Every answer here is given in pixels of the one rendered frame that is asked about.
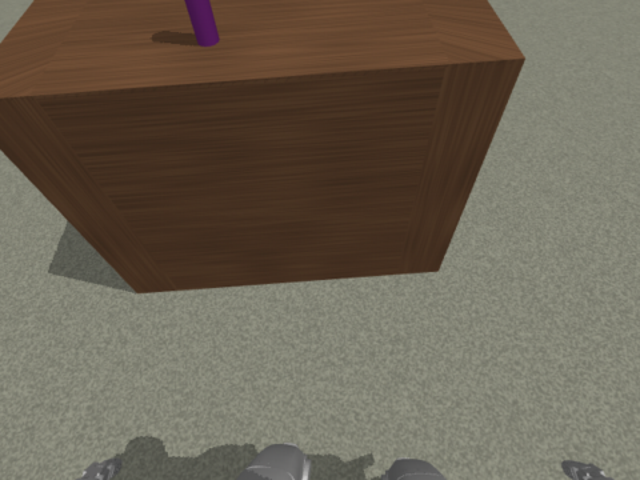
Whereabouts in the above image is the right robot hand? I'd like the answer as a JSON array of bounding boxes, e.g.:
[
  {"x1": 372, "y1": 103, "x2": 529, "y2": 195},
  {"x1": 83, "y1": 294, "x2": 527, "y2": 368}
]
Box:
[{"x1": 561, "y1": 460, "x2": 614, "y2": 480}]

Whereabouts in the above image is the left robot hand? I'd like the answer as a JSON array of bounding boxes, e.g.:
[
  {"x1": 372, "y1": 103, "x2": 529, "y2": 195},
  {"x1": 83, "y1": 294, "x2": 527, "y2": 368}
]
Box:
[{"x1": 76, "y1": 458, "x2": 122, "y2": 480}]

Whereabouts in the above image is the can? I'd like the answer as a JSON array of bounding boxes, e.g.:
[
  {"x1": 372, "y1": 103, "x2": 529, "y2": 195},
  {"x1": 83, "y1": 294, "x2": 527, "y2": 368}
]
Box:
[{"x1": 185, "y1": 0, "x2": 219, "y2": 47}]

